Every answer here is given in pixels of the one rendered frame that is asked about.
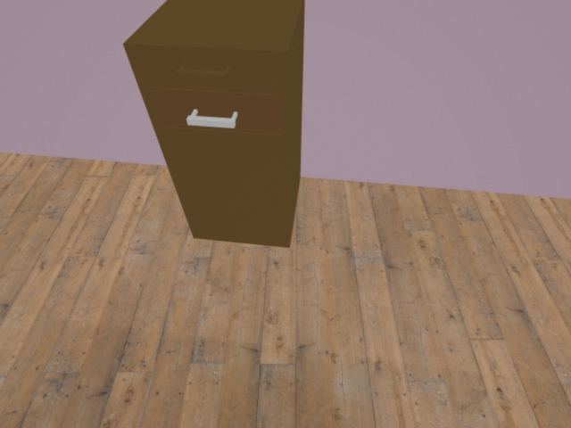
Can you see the cabinet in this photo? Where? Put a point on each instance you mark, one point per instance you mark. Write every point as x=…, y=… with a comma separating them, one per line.
x=238, y=187

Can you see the drawer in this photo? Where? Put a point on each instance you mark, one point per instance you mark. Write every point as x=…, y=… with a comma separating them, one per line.
x=256, y=113

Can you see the handle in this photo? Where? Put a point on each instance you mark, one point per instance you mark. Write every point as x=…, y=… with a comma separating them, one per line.
x=194, y=120
x=201, y=75

